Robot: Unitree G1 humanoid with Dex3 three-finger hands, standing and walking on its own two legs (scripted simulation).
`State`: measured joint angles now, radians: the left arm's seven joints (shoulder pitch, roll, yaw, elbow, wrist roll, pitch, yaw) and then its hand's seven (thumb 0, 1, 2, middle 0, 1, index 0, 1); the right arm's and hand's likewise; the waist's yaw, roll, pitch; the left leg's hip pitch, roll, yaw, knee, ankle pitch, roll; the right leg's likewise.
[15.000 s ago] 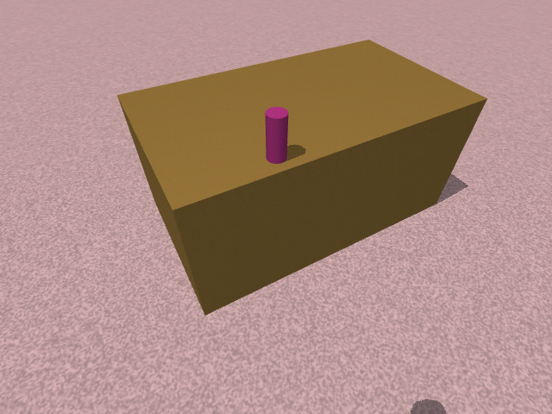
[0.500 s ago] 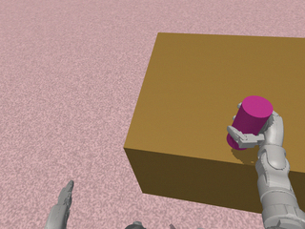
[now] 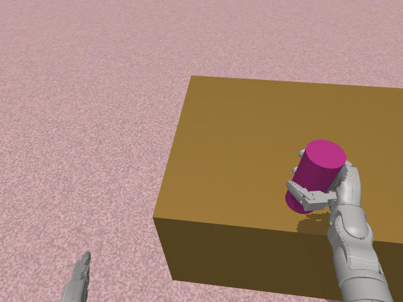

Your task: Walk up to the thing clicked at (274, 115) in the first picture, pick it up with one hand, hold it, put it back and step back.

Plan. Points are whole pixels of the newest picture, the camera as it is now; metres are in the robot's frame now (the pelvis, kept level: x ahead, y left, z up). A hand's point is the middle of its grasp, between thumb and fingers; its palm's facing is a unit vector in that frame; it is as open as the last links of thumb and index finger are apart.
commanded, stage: lift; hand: right
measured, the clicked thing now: (311, 179) +0.37 -0.18 +0.08
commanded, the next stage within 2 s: hold in 0.58 s
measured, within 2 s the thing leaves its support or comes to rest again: neither
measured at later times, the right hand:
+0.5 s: hand (311, 178) +0.34 -0.16 +0.12, palm faces +0.16 +0.99 -0.02, open 9.0 cm
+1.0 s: hand (318, 182) +0.32 -0.16 +0.14, palm faces +0.16 +0.99 -0.02, open 9.0 cm
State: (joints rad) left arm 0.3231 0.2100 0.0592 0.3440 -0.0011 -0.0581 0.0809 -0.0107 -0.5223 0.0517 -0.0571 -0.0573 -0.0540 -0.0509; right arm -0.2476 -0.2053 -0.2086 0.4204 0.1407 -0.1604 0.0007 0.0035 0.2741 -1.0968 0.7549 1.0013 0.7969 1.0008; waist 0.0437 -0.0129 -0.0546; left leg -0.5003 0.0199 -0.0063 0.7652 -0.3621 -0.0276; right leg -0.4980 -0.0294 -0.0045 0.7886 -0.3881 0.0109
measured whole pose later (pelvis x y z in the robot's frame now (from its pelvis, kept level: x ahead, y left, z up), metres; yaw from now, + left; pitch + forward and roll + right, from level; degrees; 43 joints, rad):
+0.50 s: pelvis +0.00 +0.01 +0.01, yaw +0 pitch +1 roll +0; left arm 0.27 0.21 0.08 0.46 -0.01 -0.08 0.11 -0.01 -0.52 0.05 -0.05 -0.06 -0.05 -0.05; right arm -0.14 -0.19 -0.18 0.21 0.17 -0.04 -0.01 0.00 0.28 -1.10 0.75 1.00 0.80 1.00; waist 0.03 -0.03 -0.02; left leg -0.36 0.02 0.00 0.66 -0.33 -0.01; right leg -0.35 -0.03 0.00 0.66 -0.34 0.02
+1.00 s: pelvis +0.00 +0.01 +0.02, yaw -1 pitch -1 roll +0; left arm 0.23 0.21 0.09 0.56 -0.01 -0.11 0.12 -0.01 -0.52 0.06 -0.05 -0.06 -0.05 -0.05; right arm -0.08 -0.18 -0.17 0.08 0.18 0.06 -0.01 0.00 0.28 -1.10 0.75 1.00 0.80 1.00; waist 0.02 -0.04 -0.01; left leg -0.29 0.02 0.01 0.60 -0.29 -0.01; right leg -0.28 -0.03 0.01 0.59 -0.30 0.03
